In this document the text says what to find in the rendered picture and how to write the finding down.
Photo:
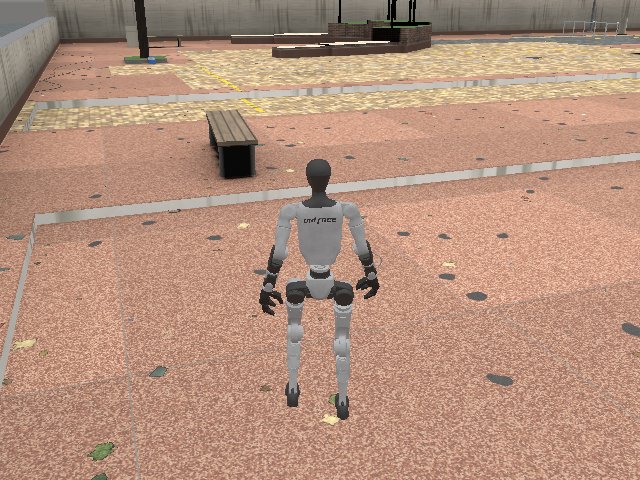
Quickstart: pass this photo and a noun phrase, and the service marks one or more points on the robot left hand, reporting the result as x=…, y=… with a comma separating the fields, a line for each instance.
x=265, y=300

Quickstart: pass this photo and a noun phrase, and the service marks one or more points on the robot left foot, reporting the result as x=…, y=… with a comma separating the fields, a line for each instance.
x=292, y=399

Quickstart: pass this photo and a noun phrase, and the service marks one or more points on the robot right hand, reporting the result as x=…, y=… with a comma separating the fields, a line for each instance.
x=363, y=284

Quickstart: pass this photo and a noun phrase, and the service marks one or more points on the left robot upper arm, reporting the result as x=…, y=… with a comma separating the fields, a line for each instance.
x=287, y=213

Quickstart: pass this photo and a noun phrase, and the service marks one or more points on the humanoid robot torso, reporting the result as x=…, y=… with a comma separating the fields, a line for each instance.
x=320, y=235

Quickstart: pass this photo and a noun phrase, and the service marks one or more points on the right robot forearm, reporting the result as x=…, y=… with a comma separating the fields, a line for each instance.
x=368, y=264

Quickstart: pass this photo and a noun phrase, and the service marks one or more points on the right robot upper arm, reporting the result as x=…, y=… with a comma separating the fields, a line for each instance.
x=350, y=211

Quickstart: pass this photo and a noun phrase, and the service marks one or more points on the left robot forearm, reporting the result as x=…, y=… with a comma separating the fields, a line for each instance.
x=272, y=272

